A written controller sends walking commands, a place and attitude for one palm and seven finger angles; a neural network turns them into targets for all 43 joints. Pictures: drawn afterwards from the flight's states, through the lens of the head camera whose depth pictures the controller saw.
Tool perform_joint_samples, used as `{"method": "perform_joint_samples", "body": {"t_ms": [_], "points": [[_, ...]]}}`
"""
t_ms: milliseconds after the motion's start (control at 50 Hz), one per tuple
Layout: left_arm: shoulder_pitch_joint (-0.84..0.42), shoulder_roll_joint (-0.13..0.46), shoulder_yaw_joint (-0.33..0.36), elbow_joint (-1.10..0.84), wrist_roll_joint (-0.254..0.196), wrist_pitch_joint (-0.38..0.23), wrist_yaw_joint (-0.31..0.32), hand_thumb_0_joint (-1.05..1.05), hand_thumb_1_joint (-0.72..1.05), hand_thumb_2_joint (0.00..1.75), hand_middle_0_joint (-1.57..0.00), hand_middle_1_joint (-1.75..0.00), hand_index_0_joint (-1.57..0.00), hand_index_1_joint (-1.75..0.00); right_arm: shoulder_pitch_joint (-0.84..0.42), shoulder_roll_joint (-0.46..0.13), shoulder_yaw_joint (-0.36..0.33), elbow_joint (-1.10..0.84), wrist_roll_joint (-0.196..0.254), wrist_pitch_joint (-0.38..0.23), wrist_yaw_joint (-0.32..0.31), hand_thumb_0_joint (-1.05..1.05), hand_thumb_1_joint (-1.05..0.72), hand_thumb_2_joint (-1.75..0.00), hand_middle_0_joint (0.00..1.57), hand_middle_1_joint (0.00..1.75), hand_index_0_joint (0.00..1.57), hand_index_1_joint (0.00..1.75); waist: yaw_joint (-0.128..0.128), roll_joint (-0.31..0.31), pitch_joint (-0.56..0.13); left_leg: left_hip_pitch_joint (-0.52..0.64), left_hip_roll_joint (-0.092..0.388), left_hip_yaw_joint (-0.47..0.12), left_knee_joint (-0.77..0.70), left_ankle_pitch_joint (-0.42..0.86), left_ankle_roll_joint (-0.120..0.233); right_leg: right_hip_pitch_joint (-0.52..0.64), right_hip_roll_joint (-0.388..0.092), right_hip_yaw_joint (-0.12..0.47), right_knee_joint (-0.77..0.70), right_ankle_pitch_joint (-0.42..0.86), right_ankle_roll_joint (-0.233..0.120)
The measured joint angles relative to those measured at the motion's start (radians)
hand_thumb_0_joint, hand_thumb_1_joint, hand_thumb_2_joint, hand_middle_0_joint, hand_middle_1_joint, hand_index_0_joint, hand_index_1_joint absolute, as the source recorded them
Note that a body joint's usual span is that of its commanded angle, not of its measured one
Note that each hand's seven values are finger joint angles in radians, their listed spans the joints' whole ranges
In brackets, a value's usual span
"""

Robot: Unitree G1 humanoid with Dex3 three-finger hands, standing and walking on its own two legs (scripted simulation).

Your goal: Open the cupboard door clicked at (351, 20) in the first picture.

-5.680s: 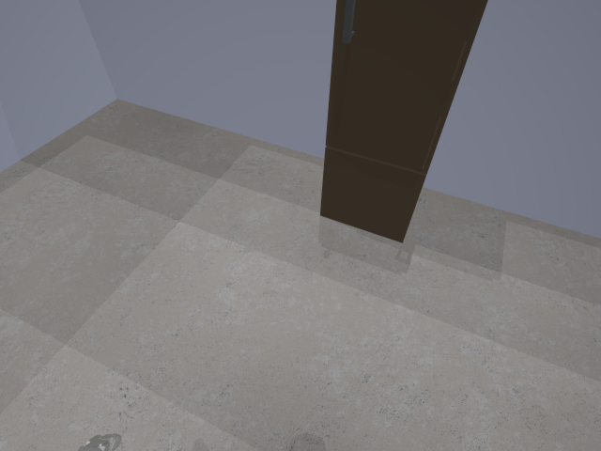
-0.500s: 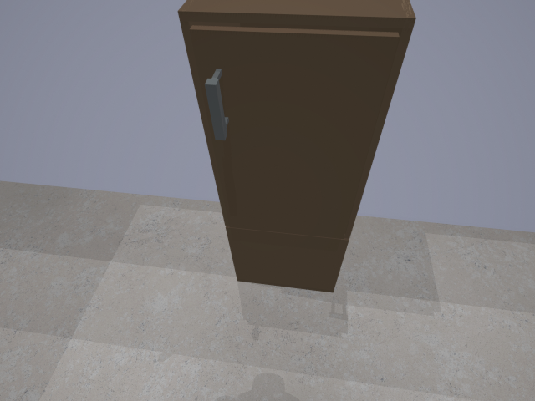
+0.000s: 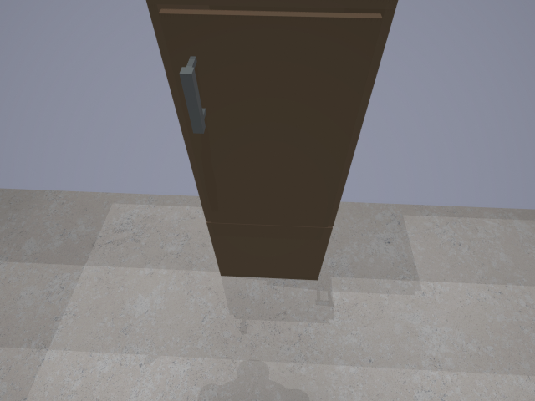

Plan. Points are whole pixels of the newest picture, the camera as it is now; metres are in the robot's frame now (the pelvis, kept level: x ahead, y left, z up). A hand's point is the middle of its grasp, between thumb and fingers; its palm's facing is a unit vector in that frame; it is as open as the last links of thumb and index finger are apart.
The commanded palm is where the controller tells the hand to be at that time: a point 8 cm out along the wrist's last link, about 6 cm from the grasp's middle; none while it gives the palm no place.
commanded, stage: look again from close up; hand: left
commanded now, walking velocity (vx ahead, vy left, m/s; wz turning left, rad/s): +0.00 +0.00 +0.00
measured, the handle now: (195, 95) +0.60 +0.15 +0.12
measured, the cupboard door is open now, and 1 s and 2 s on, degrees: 0 0 0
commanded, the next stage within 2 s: shuffle to correct the standing spot in 0.36 s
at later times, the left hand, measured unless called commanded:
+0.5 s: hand out of the picture -0.03 +0.17 -0.17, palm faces +0.05 -0.98 -0.19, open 7.4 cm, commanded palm none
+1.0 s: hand out of the picture -0.05 +0.15 -0.19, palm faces +0.09 -0.99 -0.09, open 7.4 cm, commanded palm none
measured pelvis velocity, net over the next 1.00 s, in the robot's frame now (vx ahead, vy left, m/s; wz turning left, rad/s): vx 0.02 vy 0.01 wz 0.00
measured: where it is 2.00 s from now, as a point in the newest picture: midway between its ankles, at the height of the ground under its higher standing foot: outside the picture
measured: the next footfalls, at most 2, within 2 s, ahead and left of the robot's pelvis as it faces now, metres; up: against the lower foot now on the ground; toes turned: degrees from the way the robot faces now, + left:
right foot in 1.28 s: +0.17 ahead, -0.17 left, +0.00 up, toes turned -8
left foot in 1.54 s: +0.10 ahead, +0.07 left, +0.00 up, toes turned +3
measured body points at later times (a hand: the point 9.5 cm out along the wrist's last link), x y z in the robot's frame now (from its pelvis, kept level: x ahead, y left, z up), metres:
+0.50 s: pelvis -0.02 +0.00 +0.01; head -0.04 +0.00 +0.45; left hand -0.03 +0.22 -0.15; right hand -0.01 -0.22 -0.16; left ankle -0.04 +0.12 -0.73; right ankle -0.01 -0.11 -0.73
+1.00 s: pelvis +0.02 +0.01 -0.01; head +0.03 +0.03 +0.44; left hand -0.06 +0.20 -0.18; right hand +0.03 -0.21 -0.16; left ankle +0.03 +0.10 -0.74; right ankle -0.01 -0.10 -0.72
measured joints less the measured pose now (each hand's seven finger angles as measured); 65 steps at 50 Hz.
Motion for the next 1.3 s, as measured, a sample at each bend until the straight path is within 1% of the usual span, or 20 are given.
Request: {"method": "perform_joint_samples", "body": {"t_ms": [40, 100, 260, 520, 680, 760, 820, 880, 920, 960, 1000, 1020, 1060, 1100, 1160, 1200, 1240, 1260, 1280, 1300], "points": [[0.001, 0.001, -0.003, -0.001, -0.002, -0.002, 0.005, 0.01, 0.94, 0.9, -0.2, -0.3, -0.2, -0.3, -0.011, -0.002, 0.0, -0.009, 0.0, -0.005, -0.001, 0.01, -0.9, -0.9, 0.2, 0.3, 0.2, 0.3, 0.001, -0.004, -0.004, 0.009, -0.006, 0.003, -0.014, 0.028, 0.0, 0.006, -0.002, -0.002, 0.022, -0.021, -0.001], [0.005, 0.005, -0.006, 0.0, -0.004, 0.005, 0.004, 0.01, 0.94, 0.9, -0.2, -0.3, -0.2, -0.3, -0.023, -0.005, 0.003, -0.018, -0.003, -0.014, -0.004, 0.01, -0.91, -0.9, 0.2, 0.3, 0.2, 0.29, 0.014, -0.012, -0.03, 0.034, -0.018, 0.008, -0.024, 0.021, -0.006, 0.017, -0.015, 0.004, 0.04, -0.037, 0.003], [0.029, 0.005, -0.011, -0.016, -0.005, 0.008, -0.005, 0.0, 0.93, 0.9, -0.2, -0.3, -0.2, -0.3, -0.06, -0.036, 0.003, -0.031, -0.005, -0.01, -0.007, 0.02, -0.93, -0.9, 0.2, 0.3, 0.2, 0.29, 0.031, -0.008, -0.065, 0.068, -0.033, 0.011, -0.057, 0.044, 0.0, 0.043, -0.029, 0.007, 0.027, -0.024, 0.009], [0.086, -0.004, -0.017, -0.016, -0.006, 0.019, -0.017, 0.0, 0.91, 0.9, -0.2, -0.3, -0.2, -0.3, -0.015, -0.021, 0.021, -0.011, -0.005, -0.01, 0.005, 0.01, -0.91, -0.9, 0.2, 0.3, 0.19, 0.29, 0.042, -0.025, -0.063, 0.067, -0.04, 0.008, -0.106, 0.101, 0.005, 0.047, -0.034, 0.004, -0.027, 0.034, 0.01], [0.157, -0.013, 0.004, -0.022, 0.008, 0.034, -0.032, 0.0, 0.9, 0.9, -0.2, -0.3, -0.2, -0.3, 0.063, 0.005, 0.01, 0.004, -0.017, 0.005, 0.013, 0.01, -0.91, -0.9, 0.2, 0.3, 0.2, 0.29, 0.039, -0.038, -0.077, 0.029, -0.037, 0.01, -0.051, 0.062, 0.015, 0.0, -0.03, 0.009, 0.048, -0.042, -0.005], [0.187, -0.018, 0.013, -0.026, 0.01, 0.023, -0.038, 0.0, 0.9, 0.9, -0.19, -0.3, -0.19, -0.3, 0.095, 0.009, 0.003, 0.007, -0.014, -0.001, 0.011, 0.01, -0.91, -0.9, 0.2, 0.3, 0.2, 0.3, 0.039, -0.038, -0.074, 0.015, -0.03, 0.006, -0.014, 0.032, 0.01, -0.009, -0.024, 0.005, 0.069, -0.028, -0.01], [0.199, -0.025, 0.018, -0.025, 0.006, 0.005, -0.033, 0.0, 0.9, 0.9, -0.19, -0.3, -0.19, -0.3, 0.103, 0.01, 0.001, 0.011, -0.012, -0.004, 0.012, 0.01, -0.91, -0.9, 0.2, 0.3, 0.2, 0.29, 0.041, -0.029, -0.071, -0.027, -0.017, -0.002, 0.079, -0.029, 0.036, -0.005, -0.015, -0.017, 0.08, -0.057, -0.012], [0.207, -0.032, 0.022, -0.02, 0.008, -0.009, -0.023, 0.0, 0.9, 0.9, -0.19, -0.3, -0.2, -0.3, 0.08, 0.012, -0.002, 0.011, -0.009, -0.001, 0.018, 0.01, -0.91, -0.9, 0.2, 0.3, 0.2, 0.29, 0.05, -0.039, -0.064, -0.099, -0.013, 0.029, 0.213, -0.104, 0.05, 0.022, -0.017, -0.035, 0.053, -0.06, -0.017], [0.215, -0.035, 0.02, -0.013, 0.008, -0.007, -0.022, 0.0, 0.9, 0.9, -0.19, -0.3, -0.19, -0.3, 0.053, 0.013, -0.003, 0.0, -0.008, -0.011, 0.02, 0.01, -0.91, -0.9, 0.2, 0.3, 0.19, 0.29, 0.055, -0.056, -0.059, -0.101, -0.015, 0.062, 0.153, -0.066, 0.05, 0.036, -0.022, -0.03, 0.044, -0.062, -0.012], [0.227, -0.04, 0.018, -0.008, 0.006, 0.004, -0.027, 0.0, 0.9, 0.9, -0.2, -0.3, -0.2, -0.3, 0.032, 0.01, -0.003, -0.024, -0.009, -0.036, 0.017, 0.01, -0.91, -0.9, 0.2, 0.3, 0.19, 0.29, 0.054, -0.062, -0.059, -0.074, -0.011, 0.084, 0.032, 0.031, 0.05, 0.021, -0.019, -0.017, 0.089, -0.091, -0.012], [0.223, -0.042, 0.022, 0.002, 0.009, 0.032, -0.039, 0.0, 0.9, 0.9, -0.2, -0.3, -0.19, -0.3, 0.008, 0.016, -0.007, -0.041, -0.017, -0.056, 0.007, 0.01, -0.91, -0.9, 0.2, 0.3, 0.2, 0.29, 0.047, -0.078, -0.062, -0.074, -0.007, 0.115, 0.051, 0.055, 0.047, -0.053, -0.024, 0.007, 0.263, -0.172, -0.018], [0.213, -0.04, 0.025, 0.005, 0.013, 0.044, -0.046, 0.0, 0.9, 0.9, -0.2, -0.3, -0.19, -0.3, 0.001, 0.019, -0.009, -0.046, -0.021, -0.062, 0.0, 0.01, -0.91, -0.9, 0.2, 0.3, 0.2, 0.29, 0.043, -0.084, -0.064, -0.062, -0.006, 0.131, 0.043, 0.048, 0.047, -0.101, -0.028, 0.015, 0.367, -0.176, -0.019], [0.18, -0.032, 0.032, -0.002, 0.02, 0.054, -0.058, 0.0, 0.9, 0.9, -0.2, -0.3, -0.19, -0.3, -0.001, 0.023, -0.009, -0.05, -0.021, -0.073, -0.007, 0.01, -0.92, -0.9, 0.2, 0.3, 0.2, 0.29, 0.038, -0.088, -0.064, -0.03, -0.003, 0.15, -0.004, 0.05, 0.043, -0.188, -0.043, 0.019, 0.514, -0.131, -0.012], [0.134, -0.023, 0.036, -0.026, 0.02, 0.054, -0.062, 0.0, 0.91, 0.9, -0.19, -0.3, -0.19, -0.3, 0.003, 0.027, -0.005, -0.048, -0.02, -0.079, -0.01, 0.01, -0.92, -0.9, 0.2, 0.3, 0.2, 0.29, 0.035, -0.082, -0.057, 0.003, 0.004, 0.155, -0.063, 0.074, 0.033, -0.248, -0.062, 0.014, 0.552, -0.086, 0.005], [0.063, 0.004, 0.039, -0.057, 0.026, 0.059, -0.043, 0.02, 0.93, 0.9, -0.2, -0.3, -0.2, -0.3, 0.009, 0.031, 0.003, -0.041, -0.022, -0.072, -0.01, 0.01, -0.92, -0.9, 0.2, 0.3, 0.2, 0.29, 0.031, -0.062, -0.035, 0.041, 0.022, 0.153, -0.124, 0.099, 0.021, -0.268, -0.08, 0.003, 0.431, -0.032, 0.023], [0.027, 0.028, 0.045, -0.075, 0.014, 0.053, -0.041, 0.04, 0.95, 0.9, -0.2, -0.3, -0.2, -0.3, 0.01, 0.031, 0.004, -0.038, -0.022, -0.059, -0.008, 0.01, -0.91, -0.9, 0.2, 0.3, 0.2, 0.3, 0.022, -0.048, -0.016, 0.05, 0.036, 0.147, -0.126, 0.094, 0.008, -0.248, -0.083, -0.006, 0.311, 0.005, 0.028], [-0.004, 0.045, 0.047, -0.095, 0.008, 0.042, -0.039, 0.03, 0.95, 0.9, -0.19, -0.3, -0.19, -0.3, 0.013, 0.029, 0.001, -0.035, -0.022, -0.042, -0.004, 0.01, -0.91, -0.9, 0.2, 0.3, 0.2, 0.3, 0.014, -0.034, 0.004, 0.049, 0.045, 0.138, -0.096, 0.072, -0.007, -0.202, -0.081, -0.016, 0.185, 0.05, 0.03], [-0.015, 0.053, 0.047, -0.107, 0.007, 0.034, -0.038, 0.03, 0.95, 0.9, -0.19, -0.3, -0.19, -0.3, 0.019, 0.028, -0.002, -0.035, -0.021, -0.034, -0.002, 0.01, -0.91, -0.9, 0.2, 0.3, 0.2, 0.3, 0.012, -0.033, 0.01, 0.044, 0.046, 0.133, -0.07, 0.054, -0.014, -0.169, -0.082, -0.02, 0.117, 0.098, 0.032], [-0.021, 0.064, 0.046, -0.122, 0.006, 0.023, -0.037, 0.03, 0.95, 0.9, -0.19, -0.3, -0.19, -0.3, 0.029, 0.03, -0.005, -0.036, -0.018, -0.027, 0.001, 0.01, -0.91, -0.9, 0.2, 0.3, 0.2, 0.3, 0.011, -0.045, 0.009, 0.033, 0.037, 0.132, -0.033, 0.031, -0.022, -0.14, -0.094, -0.014, 0.066, 0.191, 0.028], [-0.031, 0.068, 0.046, -0.129, 0.006, 0.014, -0.032, 0.02, 0.94, 0.9, -0.19, -0.3, -0.19, -0.3, 0.033, 0.026, -0.01, -0.036, -0.012, -0.019, 0.004, 0.01, -0.91, -0.9, 0.2, 0.3, 0.2, 0.3, 0.012, -0.046, 0.009, 0.012, 0.034, 0.126, 0.015, 0.001, -0.021, -0.137, -0.101, -0.015, 0.073, 0.157, 0.026]]}}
